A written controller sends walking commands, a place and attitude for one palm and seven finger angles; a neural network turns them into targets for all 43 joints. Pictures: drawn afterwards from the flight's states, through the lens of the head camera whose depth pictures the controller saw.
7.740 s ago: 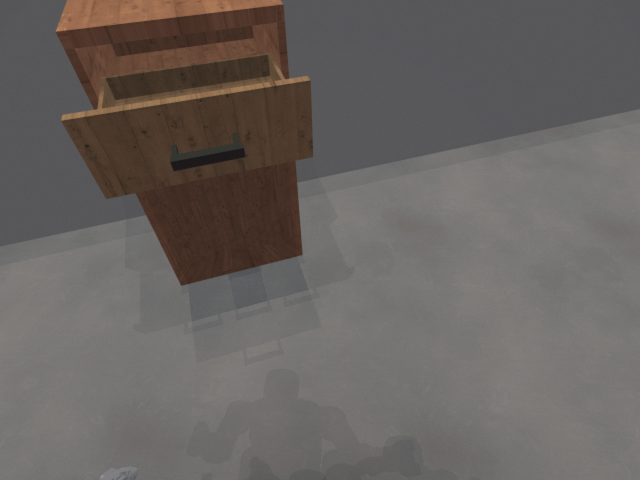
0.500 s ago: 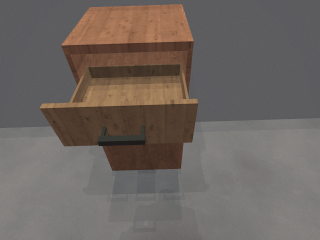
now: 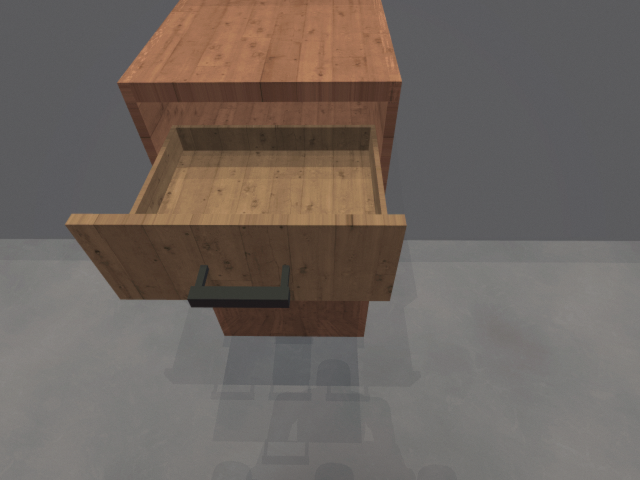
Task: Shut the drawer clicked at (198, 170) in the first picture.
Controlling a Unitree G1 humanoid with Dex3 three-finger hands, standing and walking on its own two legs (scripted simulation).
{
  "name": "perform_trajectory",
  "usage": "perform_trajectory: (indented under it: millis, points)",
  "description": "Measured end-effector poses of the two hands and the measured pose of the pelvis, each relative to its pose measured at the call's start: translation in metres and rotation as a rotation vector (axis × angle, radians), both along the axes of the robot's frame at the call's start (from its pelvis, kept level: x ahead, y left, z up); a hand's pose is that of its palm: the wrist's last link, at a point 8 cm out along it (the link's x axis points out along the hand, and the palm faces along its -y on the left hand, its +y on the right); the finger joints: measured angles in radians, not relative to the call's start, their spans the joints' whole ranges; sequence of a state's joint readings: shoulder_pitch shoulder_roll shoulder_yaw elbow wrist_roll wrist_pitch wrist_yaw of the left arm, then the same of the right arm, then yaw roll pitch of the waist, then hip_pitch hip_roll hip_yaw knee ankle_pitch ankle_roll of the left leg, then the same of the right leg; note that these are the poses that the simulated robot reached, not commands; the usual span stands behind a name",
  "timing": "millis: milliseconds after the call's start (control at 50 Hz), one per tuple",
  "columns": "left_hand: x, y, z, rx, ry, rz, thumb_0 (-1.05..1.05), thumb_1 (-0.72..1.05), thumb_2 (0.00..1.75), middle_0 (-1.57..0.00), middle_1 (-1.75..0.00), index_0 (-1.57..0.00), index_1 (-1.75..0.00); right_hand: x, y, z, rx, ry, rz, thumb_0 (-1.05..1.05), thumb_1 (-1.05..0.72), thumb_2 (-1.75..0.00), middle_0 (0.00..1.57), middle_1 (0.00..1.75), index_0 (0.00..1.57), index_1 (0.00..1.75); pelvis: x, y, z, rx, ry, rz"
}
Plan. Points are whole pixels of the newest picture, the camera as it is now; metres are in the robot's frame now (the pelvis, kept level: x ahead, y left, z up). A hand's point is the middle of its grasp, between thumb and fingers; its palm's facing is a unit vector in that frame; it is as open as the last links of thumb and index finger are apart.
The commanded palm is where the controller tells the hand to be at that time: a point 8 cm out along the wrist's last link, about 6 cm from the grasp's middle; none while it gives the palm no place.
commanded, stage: look again from close up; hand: left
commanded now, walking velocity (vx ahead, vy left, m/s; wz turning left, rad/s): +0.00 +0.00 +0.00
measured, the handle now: (242, 284) +0.36 +0.14 +0.02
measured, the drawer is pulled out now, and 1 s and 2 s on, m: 0.30 0.30 0.30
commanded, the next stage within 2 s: shuffle to correct the standing spot in 0.10 s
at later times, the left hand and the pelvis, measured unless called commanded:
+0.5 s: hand out of the picture +0.06 +0.15 -0.18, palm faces +0.01 -0.98 -0.20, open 7.3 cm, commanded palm none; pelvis +0.07 -0.03 -0.01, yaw +0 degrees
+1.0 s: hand out of the picture +0.09 +0.13 -0.19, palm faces +0.04 -0.98 -0.20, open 7.4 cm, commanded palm none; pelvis +0.09 -0.04 -0.01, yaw -1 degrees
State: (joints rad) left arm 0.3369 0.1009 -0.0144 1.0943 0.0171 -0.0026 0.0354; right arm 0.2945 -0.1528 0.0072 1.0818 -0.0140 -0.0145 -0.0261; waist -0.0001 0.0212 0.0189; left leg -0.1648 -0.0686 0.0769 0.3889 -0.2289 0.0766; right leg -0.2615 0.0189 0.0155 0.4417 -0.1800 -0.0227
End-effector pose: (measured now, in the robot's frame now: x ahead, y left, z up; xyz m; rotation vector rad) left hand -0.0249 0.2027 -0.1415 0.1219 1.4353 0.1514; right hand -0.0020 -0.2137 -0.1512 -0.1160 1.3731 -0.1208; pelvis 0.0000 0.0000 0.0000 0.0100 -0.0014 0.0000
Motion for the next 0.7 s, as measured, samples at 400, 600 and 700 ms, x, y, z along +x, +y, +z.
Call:
perform_trajectory:
  millis: [400,600,700]
  points:
    - [0.070,0.000,-0.007,0.020,-0.033,-0.027,0.01,0.92,0.90,-0.20,-0.30,-0.20,-0.30,0.032,-0.014,-0.002,-0.018,0.043,-0.019,0.01,-0.91,-0.90,0.20,0.30,0.20,0.30,0.050,-0.017,-0.005,0.003,-0.006,-0.003]
    - [0.101,-0.024,-0.009,0.041,-0.037,-0.007,0.01,0.92,0.90,-0.20,-0.30,-0.20,-0.30,0.051,-0.051,-0.010,-0.049,0.099,-0.036,0.01,-0.91,-0.90,0.20,0.30,0.20,0.30,0.080,-0.043,-0.012,0.001,0.013,0.007]
    - [0.100,-0.040,-0.004,0.037,-0.032,0.006,0.00,0.91,0.90,-0.20,-0.30,-0.20,-0.30,0.085,-0.065,0.002,-0.062,0.068,-0.027,0.01,-0.91,-0.90,0.20,0.30,0.20,0.30,0.085,-0.054,-0.003,0.013,0.009,0.005]
